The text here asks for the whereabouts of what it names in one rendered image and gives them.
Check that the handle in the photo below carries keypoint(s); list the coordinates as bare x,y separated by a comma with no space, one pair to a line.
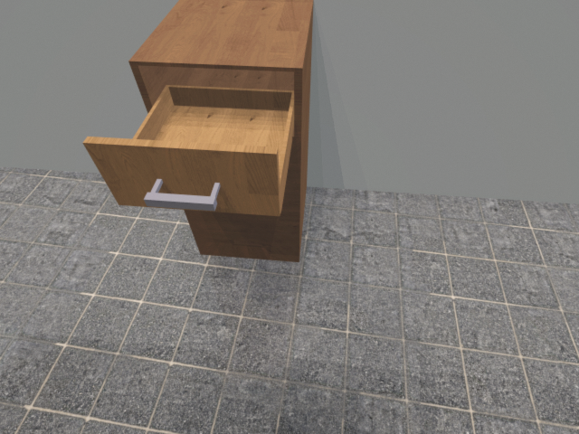
181,201

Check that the cabinet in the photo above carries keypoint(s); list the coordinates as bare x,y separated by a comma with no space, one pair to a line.
244,44

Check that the drawer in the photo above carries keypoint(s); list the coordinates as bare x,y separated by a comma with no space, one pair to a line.
194,137

